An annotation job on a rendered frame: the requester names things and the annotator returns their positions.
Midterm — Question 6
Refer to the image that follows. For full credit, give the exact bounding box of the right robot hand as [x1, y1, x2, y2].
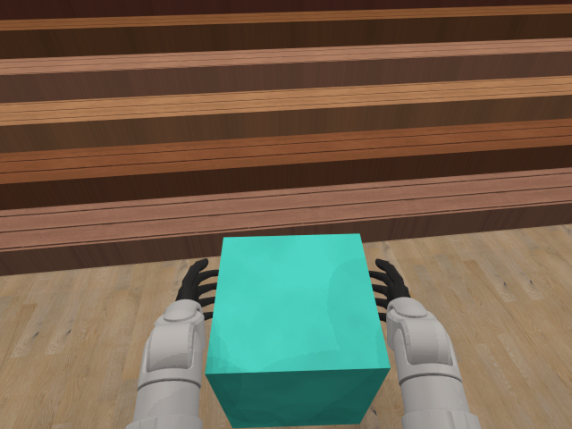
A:
[368, 258, 411, 323]

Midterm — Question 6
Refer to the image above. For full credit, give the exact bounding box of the right robot forearm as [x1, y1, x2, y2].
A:
[386, 297, 482, 429]

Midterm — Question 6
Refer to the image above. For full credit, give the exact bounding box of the carton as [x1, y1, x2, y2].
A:
[205, 233, 391, 428]

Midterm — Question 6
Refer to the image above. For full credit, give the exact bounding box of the left robot hand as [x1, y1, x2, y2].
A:
[175, 258, 219, 320]

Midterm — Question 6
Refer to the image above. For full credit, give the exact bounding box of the left robot forearm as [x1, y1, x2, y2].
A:
[125, 299, 206, 429]

